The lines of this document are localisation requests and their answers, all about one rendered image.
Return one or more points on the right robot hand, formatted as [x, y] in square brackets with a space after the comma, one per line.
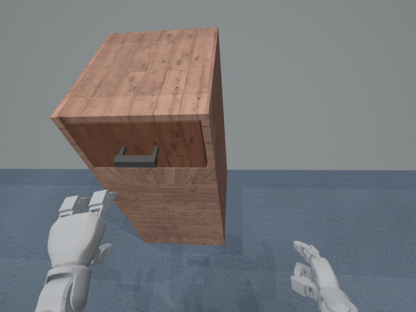
[309, 281]

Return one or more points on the cabinet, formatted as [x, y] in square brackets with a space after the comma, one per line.
[172, 75]

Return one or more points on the left robot forearm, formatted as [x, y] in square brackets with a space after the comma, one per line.
[65, 290]

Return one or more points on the left robot hand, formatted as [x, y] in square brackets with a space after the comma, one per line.
[75, 237]

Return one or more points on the right robot forearm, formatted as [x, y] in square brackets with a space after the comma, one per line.
[332, 299]

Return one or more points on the drawer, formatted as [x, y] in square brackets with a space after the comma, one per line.
[181, 143]

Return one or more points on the handle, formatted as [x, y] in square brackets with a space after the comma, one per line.
[136, 161]

